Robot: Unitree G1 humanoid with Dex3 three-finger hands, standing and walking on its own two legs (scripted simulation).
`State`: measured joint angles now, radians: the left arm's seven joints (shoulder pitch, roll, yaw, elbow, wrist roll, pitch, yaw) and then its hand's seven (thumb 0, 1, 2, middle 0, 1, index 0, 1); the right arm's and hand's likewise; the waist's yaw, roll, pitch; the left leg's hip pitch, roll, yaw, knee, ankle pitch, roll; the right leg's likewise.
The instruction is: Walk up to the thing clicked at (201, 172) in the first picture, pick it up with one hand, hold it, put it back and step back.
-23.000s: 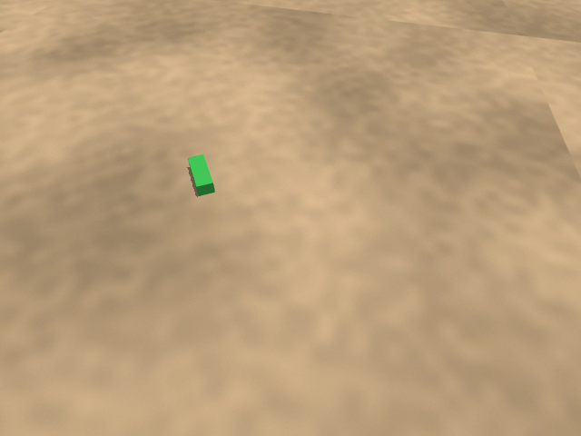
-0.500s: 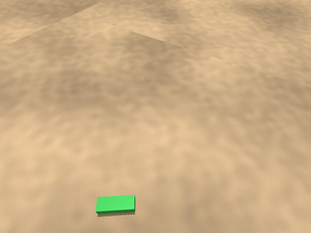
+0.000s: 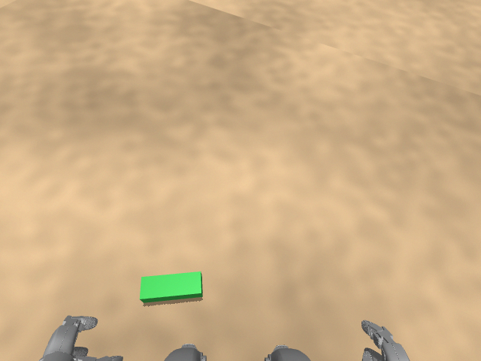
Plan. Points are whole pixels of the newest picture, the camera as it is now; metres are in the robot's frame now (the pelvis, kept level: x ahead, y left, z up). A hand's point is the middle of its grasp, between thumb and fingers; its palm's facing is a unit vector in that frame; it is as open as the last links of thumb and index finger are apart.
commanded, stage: rise first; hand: left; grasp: from above
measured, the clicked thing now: (172, 287) +0.40 +0.23 -0.71
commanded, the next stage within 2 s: none
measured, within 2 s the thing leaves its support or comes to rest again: neither
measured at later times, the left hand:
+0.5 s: hand out of the picture +0.13 +0.27 -0.24, palm faces -0.26 -0.80 -0.54, open 14.3 cm
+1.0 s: hand (130, 318) +0.25 +0.29 -0.44, palm faces -0.45 -0.32 -0.84, open 14.1 cm
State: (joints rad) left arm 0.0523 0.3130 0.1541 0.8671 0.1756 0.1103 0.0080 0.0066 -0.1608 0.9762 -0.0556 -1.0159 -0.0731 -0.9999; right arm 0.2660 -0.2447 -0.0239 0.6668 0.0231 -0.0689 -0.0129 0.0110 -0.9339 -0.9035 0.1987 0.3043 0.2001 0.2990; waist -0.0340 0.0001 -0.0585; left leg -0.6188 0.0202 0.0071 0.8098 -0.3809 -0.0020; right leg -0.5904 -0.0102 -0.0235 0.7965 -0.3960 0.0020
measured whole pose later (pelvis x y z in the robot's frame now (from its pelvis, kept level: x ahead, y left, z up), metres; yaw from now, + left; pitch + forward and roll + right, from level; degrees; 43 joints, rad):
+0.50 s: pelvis -0.02 +0.00 -0.10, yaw +0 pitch +23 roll -2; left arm 0.21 0.35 0.12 0.49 0.36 0.14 0.03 0.00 -0.57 0.96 -0.08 -1.07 -0.09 -1.07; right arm 0.16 -0.24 -0.02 0.54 0.00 -0.19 -0.01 0.01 -0.93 -0.90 0.20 0.30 0.20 0.30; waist -0.02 0.00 -0.15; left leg -1.16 0.02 -0.02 1.35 -0.58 0.00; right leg -1.12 -0.02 -0.04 1.32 -0.60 0.00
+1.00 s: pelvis -0.08 +0.00 -0.30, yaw -3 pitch +34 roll -4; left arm -0.43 0.52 0.12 0.92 0.87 -0.16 0.21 0.00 -0.55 1.03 -0.07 -1.05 -0.07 -1.06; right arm 0.09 -0.27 -0.06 0.72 -0.03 -0.16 0.05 0.01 -0.89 -0.89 0.20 0.30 0.20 0.30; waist -0.03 0.01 -0.15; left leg -1.98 0.03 -0.06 2.04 -0.66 0.00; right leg -1.93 -0.01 -0.06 2.02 -0.68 -0.01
